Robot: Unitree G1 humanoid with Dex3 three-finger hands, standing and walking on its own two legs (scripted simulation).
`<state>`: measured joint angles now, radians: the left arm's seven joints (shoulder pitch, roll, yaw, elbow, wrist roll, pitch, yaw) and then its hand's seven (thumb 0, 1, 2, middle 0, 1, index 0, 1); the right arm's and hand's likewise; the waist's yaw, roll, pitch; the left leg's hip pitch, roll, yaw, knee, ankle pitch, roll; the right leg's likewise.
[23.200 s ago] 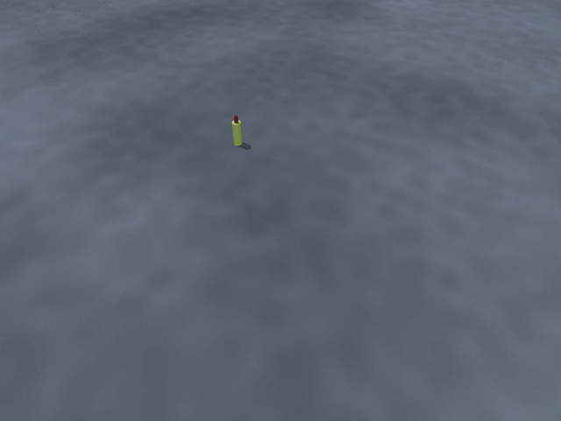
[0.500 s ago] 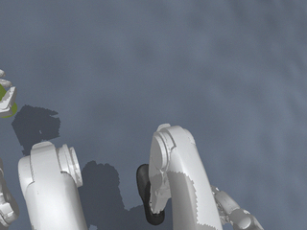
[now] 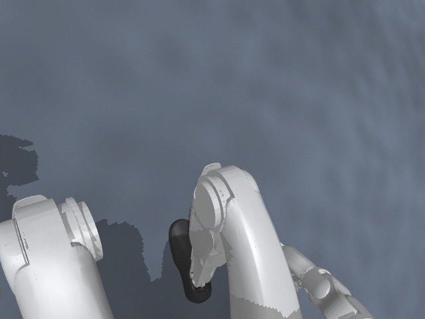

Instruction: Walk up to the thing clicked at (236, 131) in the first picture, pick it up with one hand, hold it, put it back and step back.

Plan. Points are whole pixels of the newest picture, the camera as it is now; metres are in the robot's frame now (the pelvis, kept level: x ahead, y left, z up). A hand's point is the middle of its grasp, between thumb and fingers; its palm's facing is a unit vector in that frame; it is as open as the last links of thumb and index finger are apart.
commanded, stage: lower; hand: left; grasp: from the side
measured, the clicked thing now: out of the picture +0.43 +0.30 -0.18
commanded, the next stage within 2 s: loosen in 0.38 s
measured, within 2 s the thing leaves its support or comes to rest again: rests again in 0.20 s
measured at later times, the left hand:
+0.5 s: hand out of the picture +0.44 +0.29 -0.18, palm faces +0.33 -0.94 -0.03, open 6.7 cm
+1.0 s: hand out of the picture +0.45 +0.29 -0.17, palm faces +0.33 -0.94 +0.00, open 12.8 cm
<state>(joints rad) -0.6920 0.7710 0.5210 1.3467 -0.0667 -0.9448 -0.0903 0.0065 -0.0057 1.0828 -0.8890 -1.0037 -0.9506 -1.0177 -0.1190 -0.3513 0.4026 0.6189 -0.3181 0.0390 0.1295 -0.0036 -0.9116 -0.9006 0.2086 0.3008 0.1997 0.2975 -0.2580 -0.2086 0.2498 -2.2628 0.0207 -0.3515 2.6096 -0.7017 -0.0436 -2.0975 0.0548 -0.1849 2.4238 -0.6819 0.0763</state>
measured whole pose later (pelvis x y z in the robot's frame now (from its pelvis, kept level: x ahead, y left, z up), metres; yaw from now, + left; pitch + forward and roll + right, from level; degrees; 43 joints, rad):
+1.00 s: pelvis -0.01 +0.01 +0.00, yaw -3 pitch +15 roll -18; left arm -0.73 0.86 0.48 1.43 -0.08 -1.04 -0.03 0.00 -0.20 0.31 -0.54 -0.41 -0.54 -0.40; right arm -0.16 -0.35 0.50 0.56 -0.35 0.05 0.13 0.00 -0.91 -0.90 0.21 0.30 0.20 0.30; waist -0.27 -0.26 0.28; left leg -2.24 0.03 -0.40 2.64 -0.71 -0.02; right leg -2.06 0.08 -0.22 2.39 -0.66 0.09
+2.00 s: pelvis +0.00 -0.01 +0.12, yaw +8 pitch +33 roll -7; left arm -0.31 0.60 0.40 0.61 0.06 -0.14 -0.02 -0.01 -0.52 0.08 -0.07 -0.06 -0.07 -0.06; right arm 0.07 -0.26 0.03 0.58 0.01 0.17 0.04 0.00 -0.90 -0.90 0.21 0.30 0.20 0.30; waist -0.03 0.00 -0.12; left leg -2.09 0.06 -0.11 2.15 -0.64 0.00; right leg -2.00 0.00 -0.04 2.08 -0.66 0.05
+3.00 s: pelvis +0.09 +0.01 +0.42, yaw +15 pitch +10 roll -2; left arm 0.49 0.21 -0.01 -0.05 -0.01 0.28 0.16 -0.01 -0.58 0.03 -0.06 -0.05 -0.05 -0.04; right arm 0.27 -0.20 0.03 0.46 0.01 -0.09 -0.18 0.01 -0.90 -0.90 0.21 0.30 0.20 0.30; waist -0.02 0.03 -0.13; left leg -0.69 0.05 -0.03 1.00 -0.48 -0.02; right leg -0.61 -0.03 -0.05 0.94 -0.49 0.03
